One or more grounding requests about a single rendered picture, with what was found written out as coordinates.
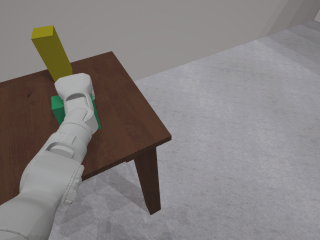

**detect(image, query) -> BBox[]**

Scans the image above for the robot left hand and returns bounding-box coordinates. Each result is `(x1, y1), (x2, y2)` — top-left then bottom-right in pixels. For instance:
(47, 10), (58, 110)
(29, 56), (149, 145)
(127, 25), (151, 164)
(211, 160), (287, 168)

(54, 73), (95, 100)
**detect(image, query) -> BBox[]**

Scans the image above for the robot left forearm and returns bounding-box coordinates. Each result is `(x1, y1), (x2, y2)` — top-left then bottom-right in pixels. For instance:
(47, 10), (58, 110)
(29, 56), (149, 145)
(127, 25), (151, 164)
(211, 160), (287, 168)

(19, 90), (99, 192)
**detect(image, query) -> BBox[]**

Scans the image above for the table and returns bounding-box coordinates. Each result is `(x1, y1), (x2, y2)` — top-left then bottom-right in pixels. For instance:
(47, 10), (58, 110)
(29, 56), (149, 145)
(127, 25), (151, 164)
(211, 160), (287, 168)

(0, 51), (172, 215)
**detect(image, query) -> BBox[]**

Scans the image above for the robot left upper arm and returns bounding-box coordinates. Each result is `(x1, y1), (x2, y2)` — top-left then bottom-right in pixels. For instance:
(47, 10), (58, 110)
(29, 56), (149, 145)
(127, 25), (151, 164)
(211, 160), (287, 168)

(0, 150), (85, 240)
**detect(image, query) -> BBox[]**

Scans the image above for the sponge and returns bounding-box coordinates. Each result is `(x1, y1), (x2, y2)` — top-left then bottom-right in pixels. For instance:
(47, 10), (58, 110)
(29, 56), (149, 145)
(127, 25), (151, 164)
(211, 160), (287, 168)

(51, 93), (101, 130)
